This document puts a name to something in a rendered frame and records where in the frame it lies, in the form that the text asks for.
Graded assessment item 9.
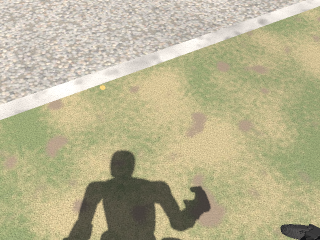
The right robot hand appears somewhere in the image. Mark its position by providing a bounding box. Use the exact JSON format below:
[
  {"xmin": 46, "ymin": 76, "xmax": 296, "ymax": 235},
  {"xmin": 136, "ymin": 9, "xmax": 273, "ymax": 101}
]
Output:
[{"xmin": 280, "ymin": 224, "xmax": 320, "ymax": 240}]

